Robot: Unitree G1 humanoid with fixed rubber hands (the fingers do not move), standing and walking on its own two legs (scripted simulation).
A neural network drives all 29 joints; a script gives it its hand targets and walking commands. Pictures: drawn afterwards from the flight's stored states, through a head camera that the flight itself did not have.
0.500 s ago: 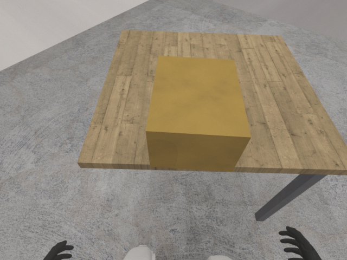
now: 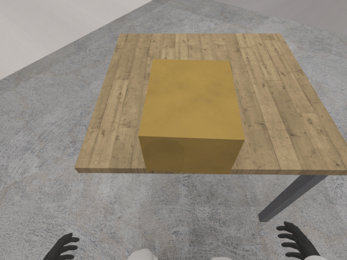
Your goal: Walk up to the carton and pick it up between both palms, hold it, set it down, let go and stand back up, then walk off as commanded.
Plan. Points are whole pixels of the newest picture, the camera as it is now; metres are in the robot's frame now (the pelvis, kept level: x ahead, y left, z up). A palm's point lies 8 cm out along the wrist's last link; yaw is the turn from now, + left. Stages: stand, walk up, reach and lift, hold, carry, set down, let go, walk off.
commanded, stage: walk up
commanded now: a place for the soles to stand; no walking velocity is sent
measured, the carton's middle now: (189, 113) +0.49 -0.04 +0.01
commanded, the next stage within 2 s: reach and lift in 0.64 s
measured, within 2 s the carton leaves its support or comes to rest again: neither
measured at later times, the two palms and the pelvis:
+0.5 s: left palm out of the picture +0.10 +0.30 -0.09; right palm out of the picture +0.12 -0.29 -0.08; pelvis -0.01 +0.00 +0.00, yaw +0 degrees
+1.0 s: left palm (73, 231) +0.19 +0.26 -0.07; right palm out of the picture +0.12 -0.30 -0.06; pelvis +0.00 +0.01 +0.01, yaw -3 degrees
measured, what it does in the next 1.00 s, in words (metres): stands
